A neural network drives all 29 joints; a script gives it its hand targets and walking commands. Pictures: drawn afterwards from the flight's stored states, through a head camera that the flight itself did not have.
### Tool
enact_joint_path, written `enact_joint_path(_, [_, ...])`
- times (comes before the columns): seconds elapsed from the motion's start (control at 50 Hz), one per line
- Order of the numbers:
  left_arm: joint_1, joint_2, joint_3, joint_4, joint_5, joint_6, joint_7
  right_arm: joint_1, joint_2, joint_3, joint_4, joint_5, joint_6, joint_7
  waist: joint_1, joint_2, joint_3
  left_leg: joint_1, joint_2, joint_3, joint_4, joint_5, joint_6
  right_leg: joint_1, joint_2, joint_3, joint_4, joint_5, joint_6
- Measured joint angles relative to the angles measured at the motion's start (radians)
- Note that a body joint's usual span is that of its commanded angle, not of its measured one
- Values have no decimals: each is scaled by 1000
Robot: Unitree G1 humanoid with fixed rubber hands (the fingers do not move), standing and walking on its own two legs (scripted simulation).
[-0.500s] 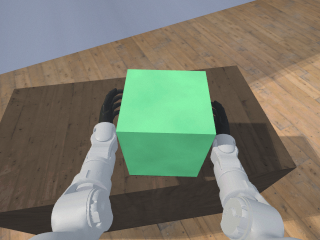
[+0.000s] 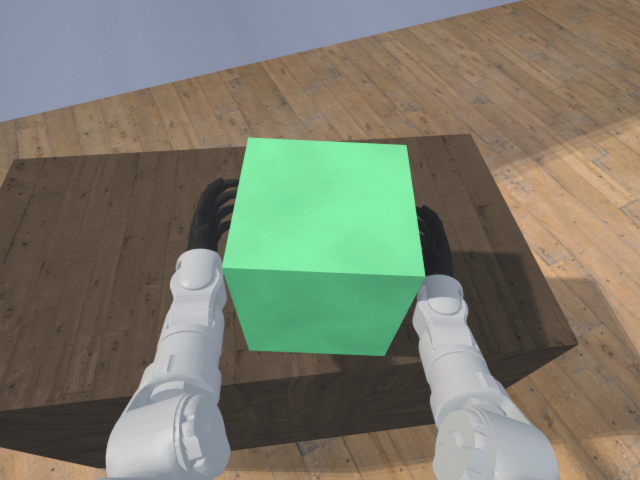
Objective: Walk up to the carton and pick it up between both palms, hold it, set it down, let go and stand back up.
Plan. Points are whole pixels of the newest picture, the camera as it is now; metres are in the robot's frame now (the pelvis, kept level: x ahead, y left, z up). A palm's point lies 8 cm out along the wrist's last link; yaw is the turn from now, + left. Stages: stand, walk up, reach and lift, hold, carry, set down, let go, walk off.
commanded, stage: reach and lift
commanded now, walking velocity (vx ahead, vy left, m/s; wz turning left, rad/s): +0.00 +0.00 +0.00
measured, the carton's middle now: (321, 255) +0.40 +0.04 -0.01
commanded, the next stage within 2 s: none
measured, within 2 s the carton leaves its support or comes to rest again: leaves its support in 0.74 s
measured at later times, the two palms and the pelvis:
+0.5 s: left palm (207, 240) +0.38 +0.18 +0.05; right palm (435, 268) +0.37 -0.12 +0.03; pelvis +0.00 +0.00 +0.00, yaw -1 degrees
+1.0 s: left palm (213, 240) +0.37 +0.17 +0.06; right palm (450, 267) +0.37 -0.13 +0.05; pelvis -0.01 +0.00 +0.00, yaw -1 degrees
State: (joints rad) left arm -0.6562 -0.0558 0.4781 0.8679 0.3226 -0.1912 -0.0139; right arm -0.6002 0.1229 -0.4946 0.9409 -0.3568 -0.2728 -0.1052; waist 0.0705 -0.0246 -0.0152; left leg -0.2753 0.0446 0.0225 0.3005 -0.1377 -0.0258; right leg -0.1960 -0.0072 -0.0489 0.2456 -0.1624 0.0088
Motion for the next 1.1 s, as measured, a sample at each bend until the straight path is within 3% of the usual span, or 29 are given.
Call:
enact_joint_path(0.44, [24, -22, -14, -57, 32, 38, 6, 14, -9, -4, 29, 18, -33, 9, 4, -19, 4, 14, 2, 11, 20, -20, 3, 25, 1, 10, -12, 1, 2])
enact_joint_path(0.78, [38, -4, -76, -23, -9, -2, 44, 20, -59, 96, 89, 72, -90, -30, -8, -17, -54, -25, 8, -5, 29, -16, -3, 3, 8, -6, -26, 13, -2])
enact_joint_path(0.98, [16, 0, -79, -42, -5, 58, 50, -7, -84, 158, 108, 143, -53, -39, -16, -45, -31, 12, 12, 6, -4, 9, -3, 25, 12, 5, -40, 32, -5])
enact_joint_path(1.1, [48, 11, -137, -92, -51, 112, 57, 26, -83, 211, 70, 214, -21, -42, -17, -52, -42, 6, 13, 10, 3, 10, -2, 17, 12, 9, -31, 32, -6])
